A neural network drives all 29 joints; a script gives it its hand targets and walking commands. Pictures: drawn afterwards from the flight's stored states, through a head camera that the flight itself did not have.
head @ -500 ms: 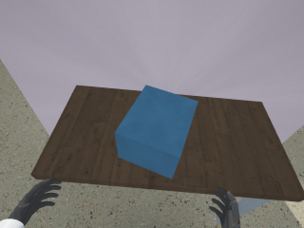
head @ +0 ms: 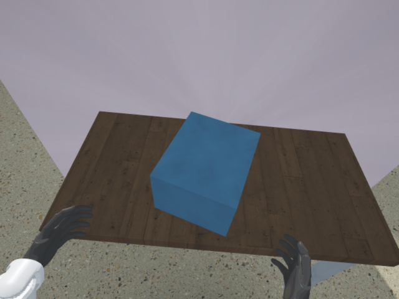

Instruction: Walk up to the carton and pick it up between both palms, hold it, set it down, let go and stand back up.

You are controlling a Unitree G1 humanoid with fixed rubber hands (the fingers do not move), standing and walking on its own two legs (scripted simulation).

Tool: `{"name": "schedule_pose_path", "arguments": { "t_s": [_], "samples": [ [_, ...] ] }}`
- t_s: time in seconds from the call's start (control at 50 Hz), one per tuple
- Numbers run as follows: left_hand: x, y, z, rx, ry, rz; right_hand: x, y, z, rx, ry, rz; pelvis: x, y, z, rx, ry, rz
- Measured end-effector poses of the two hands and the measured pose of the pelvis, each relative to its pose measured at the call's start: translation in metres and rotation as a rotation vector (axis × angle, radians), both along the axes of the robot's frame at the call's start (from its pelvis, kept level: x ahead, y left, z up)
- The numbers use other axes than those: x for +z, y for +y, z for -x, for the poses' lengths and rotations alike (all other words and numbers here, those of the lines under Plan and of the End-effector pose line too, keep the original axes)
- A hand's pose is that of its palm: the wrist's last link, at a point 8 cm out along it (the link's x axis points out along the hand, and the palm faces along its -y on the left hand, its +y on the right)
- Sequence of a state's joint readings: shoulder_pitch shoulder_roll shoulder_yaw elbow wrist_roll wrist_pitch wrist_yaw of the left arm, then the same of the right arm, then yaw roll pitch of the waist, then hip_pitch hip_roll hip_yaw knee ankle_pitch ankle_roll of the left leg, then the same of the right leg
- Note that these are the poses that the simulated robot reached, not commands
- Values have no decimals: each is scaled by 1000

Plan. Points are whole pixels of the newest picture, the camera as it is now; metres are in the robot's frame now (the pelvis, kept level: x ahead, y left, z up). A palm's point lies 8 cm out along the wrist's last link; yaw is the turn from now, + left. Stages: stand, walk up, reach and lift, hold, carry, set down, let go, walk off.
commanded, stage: reach and lift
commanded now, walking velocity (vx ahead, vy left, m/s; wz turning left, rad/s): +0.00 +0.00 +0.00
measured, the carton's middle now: (207, 170) +0.44 -0.01 -0.05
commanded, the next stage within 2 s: none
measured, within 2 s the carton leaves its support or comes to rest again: neither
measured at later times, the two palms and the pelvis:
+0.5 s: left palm (69, 200) +0.28 +0.26 +0.04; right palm (294, 248) +0.23 -0.16 +0.03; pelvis +0.01 +0.00 +0.00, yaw +0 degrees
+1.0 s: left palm (103, 153) +0.38 +0.22 +0.08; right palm (296, 210) +0.29 -0.17 +0.06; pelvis +0.02 +0.00 +0.00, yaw +0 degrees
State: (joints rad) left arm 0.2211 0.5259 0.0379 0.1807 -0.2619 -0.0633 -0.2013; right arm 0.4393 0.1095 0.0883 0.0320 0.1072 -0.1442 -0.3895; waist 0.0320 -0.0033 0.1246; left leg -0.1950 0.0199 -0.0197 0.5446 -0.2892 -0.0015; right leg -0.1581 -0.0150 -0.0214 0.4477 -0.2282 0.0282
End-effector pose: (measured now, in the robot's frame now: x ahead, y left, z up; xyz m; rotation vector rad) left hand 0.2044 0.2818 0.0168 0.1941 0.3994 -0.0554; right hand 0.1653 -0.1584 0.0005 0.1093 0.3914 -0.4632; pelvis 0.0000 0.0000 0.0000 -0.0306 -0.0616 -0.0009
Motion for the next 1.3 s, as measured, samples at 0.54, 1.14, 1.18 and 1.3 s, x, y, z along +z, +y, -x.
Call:
{"name": "schedule_pose_path", "arguments": {
  "t_s": [0.54, 1.14, 1.18, 1.3],
  "samples": [
    [32, -24, -89, -51, -66, 31, 29, -3, -68, 42, -97, -6, 0, 1, -13, -1, 18, 1],
    [67, -70, -193, -88, -86, 111, 58, -10, -142, 105, -141, 38, 0, 2, -15, -2, 22, 1],
    [69, -73, -198, -87, -88, 116, 58, -12, -145, 98, -144, 41, 0, 2, -15, -2, 23, 1],
    [72, -83, -215, -84, -83, 134, 61, -17, -155, 83, -154, 50, 0, 2, -15, -2, 22, 1]
  ]
}}
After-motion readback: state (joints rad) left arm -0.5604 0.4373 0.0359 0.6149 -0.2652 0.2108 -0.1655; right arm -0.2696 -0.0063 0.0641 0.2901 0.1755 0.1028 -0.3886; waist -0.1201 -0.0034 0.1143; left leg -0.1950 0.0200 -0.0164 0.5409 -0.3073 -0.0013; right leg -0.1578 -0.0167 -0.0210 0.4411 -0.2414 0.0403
